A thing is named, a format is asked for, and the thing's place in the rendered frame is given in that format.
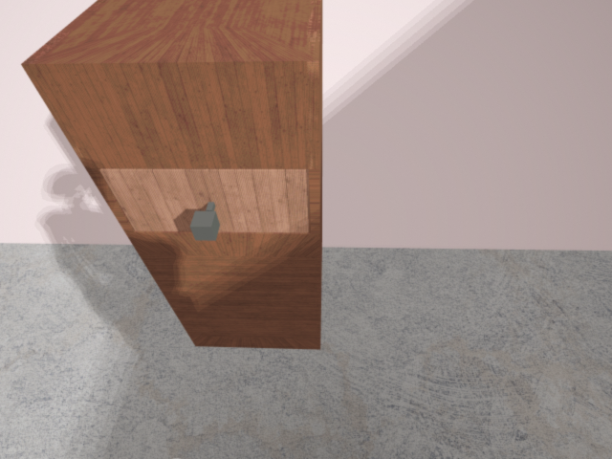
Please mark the cabinet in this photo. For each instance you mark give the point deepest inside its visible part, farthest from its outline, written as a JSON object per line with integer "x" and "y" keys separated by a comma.
{"x": 205, "y": 84}

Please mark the drawer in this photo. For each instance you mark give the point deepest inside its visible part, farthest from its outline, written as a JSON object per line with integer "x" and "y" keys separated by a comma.
{"x": 246, "y": 200}

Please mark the handle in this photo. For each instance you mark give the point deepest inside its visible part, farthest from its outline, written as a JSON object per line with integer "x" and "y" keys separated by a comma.
{"x": 205, "y": 224}

